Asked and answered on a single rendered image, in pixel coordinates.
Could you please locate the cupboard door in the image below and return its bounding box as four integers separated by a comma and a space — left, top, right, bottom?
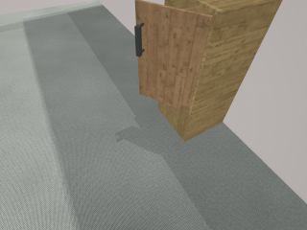
134, 0, 213, 113

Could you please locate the handle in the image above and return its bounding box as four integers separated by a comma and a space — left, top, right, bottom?
134, 22, 145, 57

